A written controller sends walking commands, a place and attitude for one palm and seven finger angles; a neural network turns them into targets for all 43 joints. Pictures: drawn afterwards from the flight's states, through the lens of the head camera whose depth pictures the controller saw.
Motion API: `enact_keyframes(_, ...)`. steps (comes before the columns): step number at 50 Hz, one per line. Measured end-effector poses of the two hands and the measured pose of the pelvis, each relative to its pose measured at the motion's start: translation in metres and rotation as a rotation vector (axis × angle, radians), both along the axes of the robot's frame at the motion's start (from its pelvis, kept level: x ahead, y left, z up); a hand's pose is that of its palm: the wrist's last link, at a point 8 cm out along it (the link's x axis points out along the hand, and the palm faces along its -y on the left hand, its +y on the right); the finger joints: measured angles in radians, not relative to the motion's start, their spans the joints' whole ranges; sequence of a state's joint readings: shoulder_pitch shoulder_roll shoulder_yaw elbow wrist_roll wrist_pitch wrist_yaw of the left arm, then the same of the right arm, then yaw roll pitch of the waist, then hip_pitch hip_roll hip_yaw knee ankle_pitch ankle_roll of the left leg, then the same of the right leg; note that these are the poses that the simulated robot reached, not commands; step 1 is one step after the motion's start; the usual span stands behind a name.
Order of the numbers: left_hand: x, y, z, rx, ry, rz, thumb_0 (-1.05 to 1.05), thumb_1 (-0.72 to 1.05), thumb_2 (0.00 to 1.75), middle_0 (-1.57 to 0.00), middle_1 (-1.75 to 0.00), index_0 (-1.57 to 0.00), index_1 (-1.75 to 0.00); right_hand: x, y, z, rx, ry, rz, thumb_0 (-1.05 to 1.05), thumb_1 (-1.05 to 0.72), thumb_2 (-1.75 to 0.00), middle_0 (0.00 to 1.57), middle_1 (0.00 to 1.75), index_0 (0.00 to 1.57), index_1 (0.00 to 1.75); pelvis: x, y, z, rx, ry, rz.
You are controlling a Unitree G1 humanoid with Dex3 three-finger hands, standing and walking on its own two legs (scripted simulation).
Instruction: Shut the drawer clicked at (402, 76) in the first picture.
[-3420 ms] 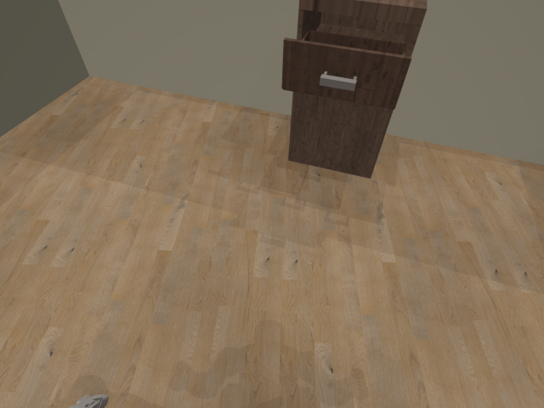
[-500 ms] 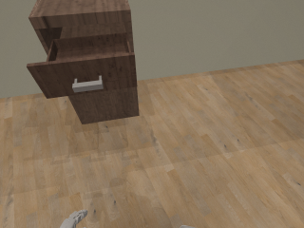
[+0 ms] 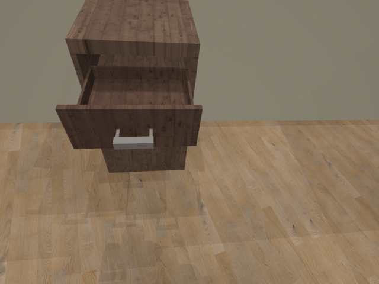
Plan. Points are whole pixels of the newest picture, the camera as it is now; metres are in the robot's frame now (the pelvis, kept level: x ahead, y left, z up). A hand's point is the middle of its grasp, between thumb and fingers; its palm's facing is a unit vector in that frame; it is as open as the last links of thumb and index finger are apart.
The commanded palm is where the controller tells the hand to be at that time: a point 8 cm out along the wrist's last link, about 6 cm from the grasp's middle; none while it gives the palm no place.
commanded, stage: turn to face it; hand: left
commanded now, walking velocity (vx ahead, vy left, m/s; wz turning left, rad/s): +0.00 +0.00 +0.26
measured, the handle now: (134, 137) +0.53 +0.21 -0.08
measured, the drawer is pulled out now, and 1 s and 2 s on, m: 0.30 0.30 0.30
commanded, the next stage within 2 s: take the last steps up to it in 0.14 s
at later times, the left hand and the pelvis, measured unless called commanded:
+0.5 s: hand out of the picture +0.00 +0.12 -0.16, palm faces +0.20 -0.96 -0.19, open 7.3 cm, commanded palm none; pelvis +0.02 -0.04 +0.00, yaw +8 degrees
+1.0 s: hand out of the picture +0.14 +0.19 -0.17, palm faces +0.17 -0.97 -0.17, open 7.4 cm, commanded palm none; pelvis +0.13 +0.00 +0.00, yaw +7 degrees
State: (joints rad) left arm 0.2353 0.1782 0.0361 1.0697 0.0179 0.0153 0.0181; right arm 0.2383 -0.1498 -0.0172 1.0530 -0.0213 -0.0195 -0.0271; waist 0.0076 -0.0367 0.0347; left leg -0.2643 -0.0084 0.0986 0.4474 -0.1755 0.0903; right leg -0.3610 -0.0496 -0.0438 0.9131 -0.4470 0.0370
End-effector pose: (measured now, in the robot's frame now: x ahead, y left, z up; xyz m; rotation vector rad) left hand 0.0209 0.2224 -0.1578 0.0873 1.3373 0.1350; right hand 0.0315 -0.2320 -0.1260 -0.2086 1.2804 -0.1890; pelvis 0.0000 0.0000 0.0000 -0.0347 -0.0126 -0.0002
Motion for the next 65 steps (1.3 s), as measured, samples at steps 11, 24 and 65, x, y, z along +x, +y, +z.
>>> enact_keyframes(11,0.018,-0.008,0.014,0.067,-0.048,0.039,0.0,0.91,0.9,-0.2,-0.3,-0.2,-0.3,0.013,-0.009,-0.017,0.066,0.023,0.016,0.01,-0.92,-0.89,0.2,0.3,0.2,0.3,0.008,-0.016,-0.002,0.033,-0.008,0.061)
enact_keyframes(24,-0.031,-0.05,0.025,0.058,-0.017,0.144,0.0,0.91,0.9,-0.2,-0.3,-0.2,-0.3,0.033,-0.04,-0.018,0.097,0.054,0.093,0.01,-0.91,-0.9,0.2,0.3,0.2,0.3,0.022,-0.045,0.004,0.043,-0.001,0.133)
enact_keyframes(65,0.267,-0.02,0.019,0.081,-0.17,0.058,-0.01,0.91,0.9,-0.2,-0.3,-0.2,-0.3,0.195,-0.019,-0.032,0.093,0.165,0.027,0.01,-0.91,-0.9,0.2,0.3,0.2,0.3,0.234,-0.031,-0.009,0.029,-0.001,0.13)
